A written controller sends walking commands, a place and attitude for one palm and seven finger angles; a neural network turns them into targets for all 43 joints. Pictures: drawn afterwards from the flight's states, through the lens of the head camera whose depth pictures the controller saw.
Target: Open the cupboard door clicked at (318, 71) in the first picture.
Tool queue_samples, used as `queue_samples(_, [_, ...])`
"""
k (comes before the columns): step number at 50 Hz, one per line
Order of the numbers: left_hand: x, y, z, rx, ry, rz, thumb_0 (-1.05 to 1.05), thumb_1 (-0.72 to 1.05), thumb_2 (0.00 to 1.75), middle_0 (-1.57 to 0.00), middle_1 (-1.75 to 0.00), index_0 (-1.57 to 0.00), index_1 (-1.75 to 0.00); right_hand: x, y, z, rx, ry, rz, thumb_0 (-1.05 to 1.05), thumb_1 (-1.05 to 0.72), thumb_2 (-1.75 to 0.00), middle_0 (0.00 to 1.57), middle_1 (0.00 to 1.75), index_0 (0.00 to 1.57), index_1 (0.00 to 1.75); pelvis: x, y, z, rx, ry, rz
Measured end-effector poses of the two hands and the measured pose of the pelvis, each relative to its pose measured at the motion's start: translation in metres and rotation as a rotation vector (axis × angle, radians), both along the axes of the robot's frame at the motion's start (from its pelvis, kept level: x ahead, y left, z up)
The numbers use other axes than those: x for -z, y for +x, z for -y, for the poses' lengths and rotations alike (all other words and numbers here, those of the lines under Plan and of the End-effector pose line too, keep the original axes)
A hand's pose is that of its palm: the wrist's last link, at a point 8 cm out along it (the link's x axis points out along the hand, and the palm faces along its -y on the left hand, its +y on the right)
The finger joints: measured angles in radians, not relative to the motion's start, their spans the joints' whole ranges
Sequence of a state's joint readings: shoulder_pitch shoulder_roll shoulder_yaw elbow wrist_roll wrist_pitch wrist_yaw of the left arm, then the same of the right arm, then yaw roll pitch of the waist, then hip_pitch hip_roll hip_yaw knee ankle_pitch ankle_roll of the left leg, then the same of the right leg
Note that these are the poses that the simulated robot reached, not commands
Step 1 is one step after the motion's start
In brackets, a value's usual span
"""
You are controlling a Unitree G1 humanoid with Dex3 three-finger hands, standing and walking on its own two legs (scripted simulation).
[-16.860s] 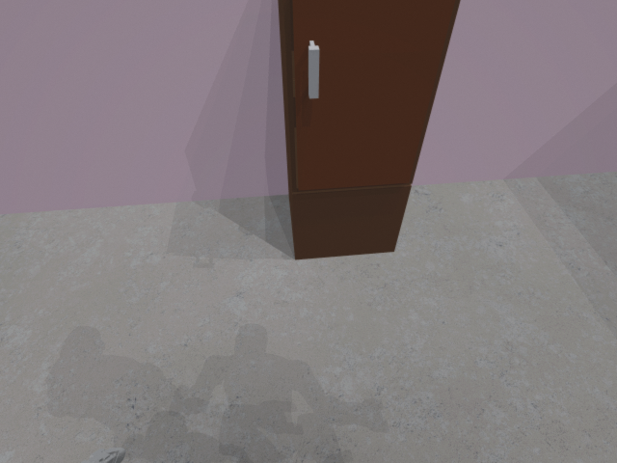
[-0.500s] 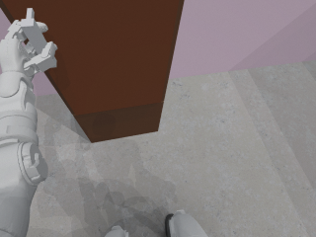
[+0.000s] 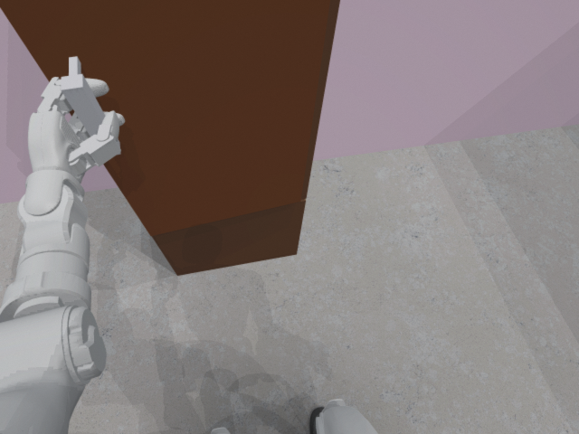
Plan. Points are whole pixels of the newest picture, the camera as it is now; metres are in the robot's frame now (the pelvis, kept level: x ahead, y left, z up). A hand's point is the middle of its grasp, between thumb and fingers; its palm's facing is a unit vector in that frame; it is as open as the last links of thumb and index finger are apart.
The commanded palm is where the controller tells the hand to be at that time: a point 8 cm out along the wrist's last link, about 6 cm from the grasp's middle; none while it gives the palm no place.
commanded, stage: pull the door open along its arc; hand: left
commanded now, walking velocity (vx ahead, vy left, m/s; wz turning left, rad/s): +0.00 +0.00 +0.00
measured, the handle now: (93, 108) +0.55 +0.24 +0.10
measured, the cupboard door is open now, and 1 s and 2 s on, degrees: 5 43 44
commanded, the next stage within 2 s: open thumb and fingers to let go in 0.60 s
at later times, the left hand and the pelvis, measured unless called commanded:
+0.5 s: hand (203, 234) +0.34 +0.08 +0.11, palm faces +0.42 -0.91 -0.01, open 6.7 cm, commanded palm +0.26 +0.12 +0.09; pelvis +0.01 -0.01 +0.02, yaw +3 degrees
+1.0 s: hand (221, 244) +0.33 +0.06 +0.10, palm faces +0.51 -0.86 -0.06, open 8.2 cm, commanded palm +0.28 +0.09 +0.09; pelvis -0.01 -0.04 +0.01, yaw +6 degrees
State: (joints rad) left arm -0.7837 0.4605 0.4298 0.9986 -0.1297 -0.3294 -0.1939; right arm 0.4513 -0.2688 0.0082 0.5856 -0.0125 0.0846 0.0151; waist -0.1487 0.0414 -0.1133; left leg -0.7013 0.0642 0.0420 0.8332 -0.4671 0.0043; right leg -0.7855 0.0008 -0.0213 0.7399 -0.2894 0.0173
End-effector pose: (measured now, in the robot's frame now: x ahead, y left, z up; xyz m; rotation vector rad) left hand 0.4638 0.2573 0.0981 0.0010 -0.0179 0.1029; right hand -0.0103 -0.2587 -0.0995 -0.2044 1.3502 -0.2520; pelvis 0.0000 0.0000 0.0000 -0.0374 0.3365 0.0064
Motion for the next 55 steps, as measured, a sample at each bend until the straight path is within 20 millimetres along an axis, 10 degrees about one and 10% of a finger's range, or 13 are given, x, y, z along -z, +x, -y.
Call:
queue_samples(8, [0.002,-0.05,0.024,-0.011,-0.03,0.023,0.01,0.67,0.75,-0.31,-1.32,-0.28,-1.3,-0.003,0.057,-0.006,-0.048,0.043,0.164,0.01,-0.9,-0.9,0.2,0.3,0.2,0.3,-0.009,0.008,-0.002,-0.001,0.005,0.051])
queue_samples(21, [-0.004,-0.147,0.117,-0.366,-0.076,-0.013,0.03,0.63,0.75,-0.29,-1.3,-0.32,-1.29,-0.022,0.188,-0.046,-0.263,0.133,0.473,0.01,-0.9,-0.9,0.2,0.3,0.2,0.3,-0.017,0.011,0.003,-0.036,0.024,0.16])
queue_samples(29, [-0.01,-0.18,0.156,-0.285,0.008,-0.065,0.03,0.6,0.69,-0.3,-1.3,-0.33,-1.32,-0.041,0.228,-0.058,-0.291,0.172,0.557,0.01,-0.9,-0.9,0.2,0.3,0.2,0.3,-0.021,0.015,0.017,-0.049,0.031,0.227])
queue_samples(44, [-0.011,-0.179,0.162,-0.425,0.043,-0.076,0.01,0.55,0.75,-0.35,-1.29,-0.37,-1.32,-0.017,0.211,-0.028,-0.319,0.138,0.469,0.01,-0.9,-0.9,0.2,0.3,0.2,0.3,-0.015,0.003,0.041,-0.089,0.051,0.236])
queue_samples(55, [-0.009,-0.182,0.165,-0.421,0.035,-0.046,0.01,0.06,0.54,-0.32,-1.25,-0.33,-1.25,-0.003,0.159,-0.004,-0.272,0.098,0.404,0.01,-0.9,-0.9,0.2,0.3,0.2,0.3,-0.015,-0.013,0.044,-0.082,0.058,0.234])
